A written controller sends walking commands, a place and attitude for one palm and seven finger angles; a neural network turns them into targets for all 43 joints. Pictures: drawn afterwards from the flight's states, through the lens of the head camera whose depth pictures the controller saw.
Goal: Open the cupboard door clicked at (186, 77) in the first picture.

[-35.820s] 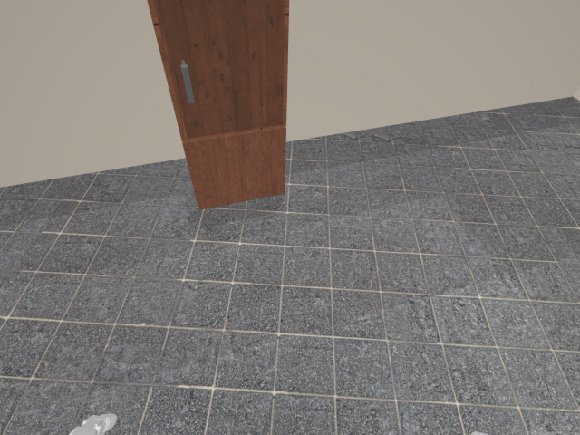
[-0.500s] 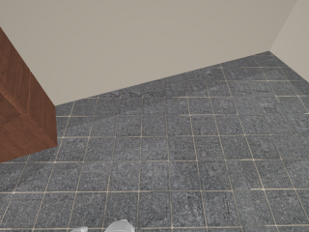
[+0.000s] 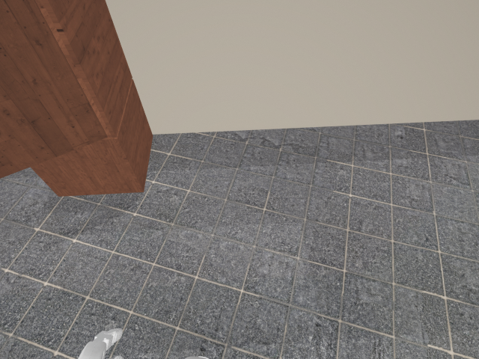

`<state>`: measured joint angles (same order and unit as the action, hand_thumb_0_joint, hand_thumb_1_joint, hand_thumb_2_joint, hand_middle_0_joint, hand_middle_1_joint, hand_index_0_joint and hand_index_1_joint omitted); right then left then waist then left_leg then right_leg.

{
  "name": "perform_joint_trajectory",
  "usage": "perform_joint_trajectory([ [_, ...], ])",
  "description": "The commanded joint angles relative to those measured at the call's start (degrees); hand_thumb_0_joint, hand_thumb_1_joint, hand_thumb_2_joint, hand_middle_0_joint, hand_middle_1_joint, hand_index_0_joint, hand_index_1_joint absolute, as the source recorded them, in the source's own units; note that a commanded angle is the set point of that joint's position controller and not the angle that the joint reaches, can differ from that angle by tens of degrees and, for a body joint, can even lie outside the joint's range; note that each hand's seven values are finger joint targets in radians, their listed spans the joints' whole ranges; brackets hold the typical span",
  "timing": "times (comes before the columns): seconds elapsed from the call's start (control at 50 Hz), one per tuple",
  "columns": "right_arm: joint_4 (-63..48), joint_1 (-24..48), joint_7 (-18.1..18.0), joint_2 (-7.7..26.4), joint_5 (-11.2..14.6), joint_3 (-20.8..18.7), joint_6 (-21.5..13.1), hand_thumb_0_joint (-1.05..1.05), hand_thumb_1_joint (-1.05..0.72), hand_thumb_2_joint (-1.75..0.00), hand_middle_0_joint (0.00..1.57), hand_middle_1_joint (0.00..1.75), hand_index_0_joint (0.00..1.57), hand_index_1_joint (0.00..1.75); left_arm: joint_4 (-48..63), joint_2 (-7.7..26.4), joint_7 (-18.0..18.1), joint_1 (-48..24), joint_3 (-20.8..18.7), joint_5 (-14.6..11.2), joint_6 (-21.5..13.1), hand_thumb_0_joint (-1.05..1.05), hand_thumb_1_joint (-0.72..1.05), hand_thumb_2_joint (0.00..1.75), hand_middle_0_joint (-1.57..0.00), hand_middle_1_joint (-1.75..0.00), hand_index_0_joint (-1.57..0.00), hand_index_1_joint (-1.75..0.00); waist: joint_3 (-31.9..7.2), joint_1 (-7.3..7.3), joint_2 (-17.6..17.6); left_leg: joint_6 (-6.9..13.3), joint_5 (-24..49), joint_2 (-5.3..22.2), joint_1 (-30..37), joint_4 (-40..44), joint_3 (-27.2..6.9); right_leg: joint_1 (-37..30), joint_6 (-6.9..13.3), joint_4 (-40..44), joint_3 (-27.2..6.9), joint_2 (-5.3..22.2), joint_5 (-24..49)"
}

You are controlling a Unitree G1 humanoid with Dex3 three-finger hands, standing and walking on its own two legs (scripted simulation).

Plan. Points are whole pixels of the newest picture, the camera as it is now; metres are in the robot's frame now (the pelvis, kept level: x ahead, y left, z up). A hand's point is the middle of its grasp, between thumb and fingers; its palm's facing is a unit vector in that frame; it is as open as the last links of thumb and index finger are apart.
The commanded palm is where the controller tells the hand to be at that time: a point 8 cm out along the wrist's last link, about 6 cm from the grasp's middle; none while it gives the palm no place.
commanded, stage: turn to face it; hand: left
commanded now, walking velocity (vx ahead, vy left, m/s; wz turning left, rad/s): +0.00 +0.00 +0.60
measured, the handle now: out of the picture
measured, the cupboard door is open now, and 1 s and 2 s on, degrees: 28 28 28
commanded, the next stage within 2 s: take the last steps up to it in 0.90 s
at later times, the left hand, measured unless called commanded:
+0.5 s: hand out of the picture -0.02 +0.22 -0.19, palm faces +0.36 -0.90 -0.24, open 7.4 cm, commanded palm none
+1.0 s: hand out of the picture +0.01 +0.16 -0.15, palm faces +0.51 -0.82 -0.26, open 7.4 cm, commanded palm none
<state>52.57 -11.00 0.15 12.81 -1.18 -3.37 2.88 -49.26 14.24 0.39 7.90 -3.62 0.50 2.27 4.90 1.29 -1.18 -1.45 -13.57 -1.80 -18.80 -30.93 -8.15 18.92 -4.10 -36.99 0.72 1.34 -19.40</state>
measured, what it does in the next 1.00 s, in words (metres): steps on the spot, turning left: right foot, then left foot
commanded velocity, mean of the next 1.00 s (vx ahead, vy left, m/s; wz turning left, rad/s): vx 0.01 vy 0.00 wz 0.42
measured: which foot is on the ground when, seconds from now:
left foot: down 0.00-0.02, up 0.04-0.40, down 0.42-0.86, up 0.88-1.00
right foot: up 0.00-0.00, down 0.02-0.42, up 0.44-0.84, down 0.86-1.00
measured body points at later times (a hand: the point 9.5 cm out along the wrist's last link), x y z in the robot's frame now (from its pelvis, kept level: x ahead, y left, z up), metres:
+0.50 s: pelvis +0.01 +0.01 -0.01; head +0.05 +0.05 +0.44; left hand -0.04 +0.27 -0.17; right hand +0.20 -0.20 -0.13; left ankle -0.02 +0.10 -0.73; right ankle +0.00 -0.13 -0.68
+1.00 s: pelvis +0.04 -0.04 +0.01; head +0.08 -0.05 +0.45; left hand -0.02 +0.20 -0.13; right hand +0.21 -0.23 -0.16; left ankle -0.05 +0.07 -0.66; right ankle +0.07 -0.13 -0.73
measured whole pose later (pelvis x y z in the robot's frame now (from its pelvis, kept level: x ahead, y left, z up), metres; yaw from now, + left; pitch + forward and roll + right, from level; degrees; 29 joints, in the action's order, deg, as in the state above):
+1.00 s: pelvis +0.04 -0.04 +0.01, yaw +31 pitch -1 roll +2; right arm 56.6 -11.1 0.2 13.8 -0.7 -4.4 4.1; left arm -52.8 8.9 1.1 12.1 -1.8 1.0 0.5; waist 4.7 1.2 -2.6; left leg -2.2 -24.5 -1.5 -26.7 -62.4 -2.3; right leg 11.5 1.6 -29.6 5.8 2.6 -17.6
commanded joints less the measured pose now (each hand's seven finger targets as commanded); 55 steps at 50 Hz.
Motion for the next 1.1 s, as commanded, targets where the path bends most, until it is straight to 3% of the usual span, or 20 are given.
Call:
perform_joint_trajectory([
  [0.0,-7.23,3.88,-0.19,6.10,0.69,-2.84,-1.29,0.00,-0.90,-0.90,0.20,0.30,0.20,0.30,2.40,14.59,1.37,9.73,-3.32,1.38,-2.52,0.00,0.90,0.90,-0.20,-0.30,-0.20,-0.30,-8.69,-5.72,19.54,-1.12,-22.23,-3.95,-17.93,-23.79,5.03,-19.08,10.95,24.10,-25.77,26.96,8.75],
  [0.04,-4.62,1.47,0.50,8.08,-0.16,-3.32,-0.46,0.00,-0.90,-0.90,0.20,0.30,0.20,0.30,3.70,8.81,1.55,3.25,-1.79,0.78,-2.95,0.00,0.90,0.90,-0.20,-0.30,-0.20,-0.30,-4.98,-1.27,11.42,-0.63,-15.12,1.07,-16.48,-38.65,1.55,-10.15,12.45,22.26,-15.67,22.15,10.86],
  [0.06,-3.59,0.23,0.72,7.09,-0.01,-3.53,0.10,0.00,-0.90,-0.90,0.20,0.30,0.20,0.30,4.31,7.71,1.70,0.74,-1.73,0.66,-2.62,0.00,0.90,0.90,-0.20,-0.30,-0.20,-0.30,-5.14,0.04,14.10,-1.28,-12.93,1.91,-15.80,-40.58,3.35,-9.93,11.26,20.75,-11.99,19.66,14.22],
  [0.12,-3.14,1.16,1.40,5.84,0.20,-2.65,0.38,0.00,-0.90,-0.90,0.20,0.30,0.20,0.30,4.43,5.95,1.48,0.82,-1.12,0.63,-3.03,0.00,0.90,0.90,-0.20,-0.30,-0.20,-0.30,-4.07,0.18,14.87,-2.68,-9.02,3.02,-14.67,-37.12,7.05,-11.52,10.02,18.04,-0.28,15.93,26.64],
  [0.26,-4.45,7.46,1.77,3.18,0.54,-1.39,-0.22,0.00,-0.90,-0.90,0.20,0.30,0.20,0.30,1.47,9.05,1.39,8.46,-2.48,1.26,-2.87,0.00,0.90,0.90,-0.20,-0.30,-0.20,-0.30,-5.72,-4.08,12.02,-2.40,-12.53,2.61,-8.71,-15.32,12.96,-18.69,10.78,13.18,3.08,19.16,35.92],
  [0.34,-3.89,3.81,1.37,4.39,0.43,-1.40,-1.11,0.00,-0.90,-0.90,0.20,0.30,0.20,0.30,1.23,10.19,0.99,7.84,-3.12,0.82,-2.60,0.00,0.90,0.90,-0.20,-0.30,-0.20,-0.30,-8.18,-1.95,11.77,-0.75,-4.57,1.29,1.58,-1.50,14.72,-15.87,7.85,5.69,6.48,19.01,36.67],
  [0.36,-3.26,0.69,1.41,5.72,0.27,-1.83,-1.36,0.00,-0.90,-0.90,0.20,0.30,0.20,0.30,1.36,9.65,0.80,6.98,-2.96,0.49,-2.45,0.00,0.90,0.90,-0.20,-0.30,-0.20,-0.30,-9.41,0.02,8.70,0.00,2.04,1.68,8.79,4.75,13.54,-11.33,5.54,-0.11,8.55,17.90,33.04],
  [0.38,-2.52,-3.72,1.05,10.95,-0.17,-3.17,-1.82,0.00,-0.90,-0.90,0.20,0.30,0.20,0.30,2.57,7.38,0.54,6.46,-2.61,0.08,-2.12,0.00,0.90,0.90,-0.20,-0.30,-0.20,-0.30,-13.08,2.62,-2.69,4.06,14.90,11.03,19.18,7.58,1.63,-0.36,2.12,-10.67,11.15,13.36,16.60],
  [0.4,-1.89,-8.15,0.43,16.96,-0.41,-4.62,-1.77,0.00,-0.90,-0.90,0.20,0.30,0.20,0.30,5.44,3.12,0.35,2.69,-1.08,-0.11,-1.77,0.00,0.90,0.90,-0.20,-0.30,-0.20,-0.30,-12.64,5.22,-17.77,13.08,37.81,25.46,22.66,9.77,-17.91,14.30,-1.22,-23.12,9.09,5.57,-19.57],
  [0.42,-0.44,-10.00,-0.10,17.15,-0.29,-4.25,-1.39,0.00,-0.90,-0.90,0.20,0.30,0.20,0.30,6.06,4.88,0.82,-0.19,-1.11,0.49,-0.97,0.00,0.90,0.90,-0.20,-0.30,-0.20,-0.30,-13.29,5.30,-10.76,16.32,38.11,27.38,21.13,8.38,-16.16,15.01,0.36,-28.12,1.27,6.24,-19.68],
  [0.48,-3.25,-0.61,-1.34,12.23,-0.45,-2.62,-1.85,0.00,-0.90,-0.90,0.20,0.30,0.20,0.30,3.22,4.96,0.48,-0.26,-1.58,0.67,-0.52,0.00,0.90,0.90,-0.20,-0.30,-0.20,-0.30,-7.08,1.45,-10.47,12.24,20.74,18.72,10.64,11.42,-8.68,14.31,0.06,-30.17,-1.18,6.20,-8.32],
  [0.54,-3.23,0.60,-1.52,10.68,-0.28,-1.67,-2.48,0.00,-0.90,-0.90,0.20,0.30,0.20,0.30,1.21,4.38,0.00,2.94,-1.43,0.71,-0.28,0.00,0.90,0.90,-0.20,-0.30,-0.20,-0.30,-6.88,-0.68,-7.06,10.15,23.49,14.76,11.14,11.43,-4.04,12.44,-0.35,-27.47,-0.26,4.48,-3.31],
  [0.7,-2.27,-0.73,-1.16,10.94,-0.57,-1.93,-1.89,0.00,-0.90,-0.90,0.20,0.30,0.20,0.30,1.99,3.14,0.17,0.94,-0.47,0.38,-0.53,0.00,0.90,0.90,-0.20,-0.30,-0.20,-0.30,-7.01,0.08,-8.91,10.78,19.93,13.73,8.47,10.59,-6.57,3.63,-0.02,-9.85,1.84,0.81,-5.31],
  [0.78,-2.58,1.35,-1.13,9.97,-0.14,-1.95,-1.59,0.00,-0.90,-0.90,0.20,0.30,0.20,0.30,0.11,3.32,0.46,6.77,-0.69,0.01,-1.46,0.00,0.90,0.90,-0.20,-0.30,-0.20,-0.30,-8.30,-2.83,-7.76,8.54,17.43,11.31,2.23,5.94,-7.35,-9.56,0.95,6.74,2.56,-0.70,4.46],
  [0.8,-2.71,1.63,-0.94,8.51,0.27,-1.86,-1.69,0.00,-0.90,-0.90,0.20,0.30,0.20,0.30,-0.53,5.04,0.71,9.16,-1.12,0.18,-2.13,0.00,0.90,0.90,-0.20,-0.30,-0.20,-0.30,-9.20,-4.07,-3.63,5.84,12.17,8.31,-1.36,1.90,-5.38,-15.96,1.56,14.58,-0.10,2.11,9.51],
  [0.84,-4.43,1.90,-0.56,4.66,0.72,-1.50,-1.44,0.00,-0.90,-0.90,0.20,0.30,0.20,0.30,-0.55,12.68,1.21,10.45,-2.30,1.28,-2.83,0.00,0.90,0.90,-0.20,-0.30,-0.20,-0.30,-7.93,-4.77,17.47,-0.03,-21.88,-2.37,-12.16,-21.88,5.70,-16.01,12.47,21.70,-22.89,25.97,19.70],
  [0.86,-3.89,0.90,-0.38,5.97,0.43,-1.96,-0.85,0.00,-0.90,-0.90,0.20,0.30,0.20,0.30,0.00,11.22,1.32,8.46,-1.74,0.95,-2.73,0.00,0.90,0.90,-0.20,-0.30,-0.20,-0.30,-6.78,-3.63,12.08,0.40,-20.91,-0.02,-10.62,-29.12,3.16,-10.99,14.70,21.52,-18.51,25.85,18.24],
  [0.9,-0.87,0.20,-0.21,5.51,0.14,-2.16,-0.02,0.00,-0.90,-0.90,0.20,0.30,0.20,0.30,0.60,6.77,1.52,3.65,-1.18,0.76,-3.06,0.00,0.90,0.90,-0.20,-0.30,-0.20,-0.30,-3.23,-1.14,13.62,-0.59,-13.98,1.58,-13.16,-36.41,3.84,-10.43,13.26,20.21,-12.04,18.47,22.55],
  [0.96,0.65,-0.42,0.25,3.99,0.45,-1.76,0.02,0.00,-0.90,-0.90,0.20,0.30,0.20,0.30,-0.06,4.92,1.43,4.25,-0.76,0.59,-3.47,0.00,0.90,0.90,-0.20,-0.30,-0.20,-0.30,-3.52,-0.65,12.24,-1.43,-9.14,2.28,-12.32,-35.52,5.67,-12.14,11.33,18.70,-3.14,15.23,29.48],
  [1.08,0.05,5.38,0.90,1.99,0.09,-0.85,-1.01,0.00,-0.90,-0.90,0.20,0.30,0.20,0.30,-4.29,6.28,1.08,13.31,-2.01,1.00,-4.51,0.00,0.90,0.90,-0.20,-0.30,-0.20,-0.30,-3.59,-5.27,8.31,-1.80,-10.73,3.12,-13.09,-20.59,9.39,-20.64,12.46,21.32,-5.74,18.97,19.56],
])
